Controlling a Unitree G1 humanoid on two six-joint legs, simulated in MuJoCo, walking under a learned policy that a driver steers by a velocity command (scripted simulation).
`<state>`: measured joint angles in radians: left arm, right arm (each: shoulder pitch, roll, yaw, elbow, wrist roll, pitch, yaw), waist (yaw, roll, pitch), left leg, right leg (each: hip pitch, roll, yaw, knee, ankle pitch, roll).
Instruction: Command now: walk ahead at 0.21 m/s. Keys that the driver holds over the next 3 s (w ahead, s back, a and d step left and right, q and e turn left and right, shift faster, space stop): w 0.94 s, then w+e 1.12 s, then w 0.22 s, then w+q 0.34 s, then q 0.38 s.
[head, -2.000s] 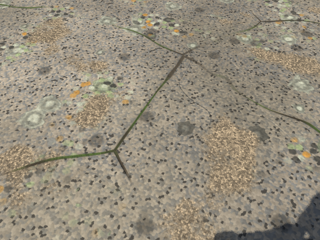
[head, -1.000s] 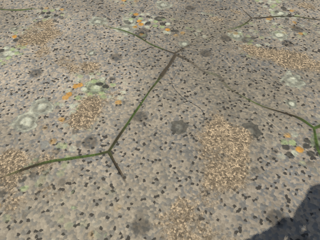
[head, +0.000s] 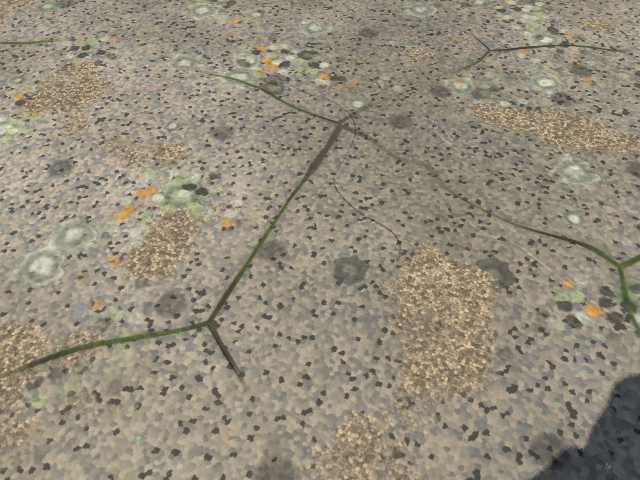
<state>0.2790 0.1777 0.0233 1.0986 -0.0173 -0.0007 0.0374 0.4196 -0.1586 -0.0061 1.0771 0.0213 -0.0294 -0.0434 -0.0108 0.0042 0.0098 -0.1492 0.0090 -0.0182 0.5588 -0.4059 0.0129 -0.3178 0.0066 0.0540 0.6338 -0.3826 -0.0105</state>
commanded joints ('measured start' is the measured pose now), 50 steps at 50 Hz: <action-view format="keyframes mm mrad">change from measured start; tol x32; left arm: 1 -69 42 5 -74 -10 -59 -16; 7 419 270 84 38 -18 -110 -49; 31 361 -12 -24 -112 16 -90 -31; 50 -284 106 31 -298 -2 -97 -49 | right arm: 1 96 -203 -50 -23 18 -25 -2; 25 -506 -128 -33 -305 12 -84 88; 31 68 -376 -118 -165 -20 -79 82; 50 -5 -232 -62 -105 -14 -77 37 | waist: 1 -30 185 221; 7 170 -325 39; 25 64 -91 157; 31 -90 309 -397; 50 -61 41 75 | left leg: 1 -160 273 -384 -386 -450 206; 5 -259 166 -205 -213 -147 133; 9 -684 17 -109 740 -42 78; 25 -489 54 45 21 408 52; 29 3 -40 95 13 324 130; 31 562 389 -700 -202 -26 350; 38 -71 204 -209 -413 336 225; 50 107 190 -23 -465 402 180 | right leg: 1 -154 14 -101 139 -31 -32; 5 171 22 -107 -130 29 -72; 8 458 -406 753 -503 -121 -300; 13 357 -226 203 -503 252 -164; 24 295 -243 31 -545 382 -166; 29 307 -198 -62 -63 939 -87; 31 -255 68 -24 626 -126 -4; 33 -424 -28 64 770 -73 -50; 50 -391 -112 -57 -19 534 -13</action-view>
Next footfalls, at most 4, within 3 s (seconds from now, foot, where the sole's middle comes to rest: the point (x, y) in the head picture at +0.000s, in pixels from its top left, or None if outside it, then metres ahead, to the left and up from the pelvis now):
0.58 left None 0.43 0.13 -0.77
1.18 right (373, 379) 0.76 -0.09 -0.77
1.68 left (314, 273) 1.08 0.04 -0.77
2.20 right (449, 244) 1.17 -0.34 -0.77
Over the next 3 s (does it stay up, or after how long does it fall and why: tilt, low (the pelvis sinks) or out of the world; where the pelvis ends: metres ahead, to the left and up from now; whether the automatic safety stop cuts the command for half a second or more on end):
stays up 1.44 -0.34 0.01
